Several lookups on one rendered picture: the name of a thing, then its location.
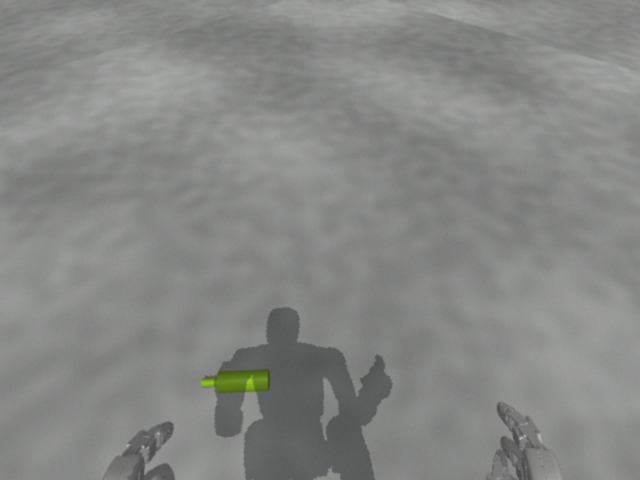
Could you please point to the bottle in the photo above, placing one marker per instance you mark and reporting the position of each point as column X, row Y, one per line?
column 239, row 381

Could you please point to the left robot hand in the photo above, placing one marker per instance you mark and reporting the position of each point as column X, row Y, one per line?
column 140, row 450

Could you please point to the right robot hand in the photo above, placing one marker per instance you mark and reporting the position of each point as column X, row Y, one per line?
column 528, row 455

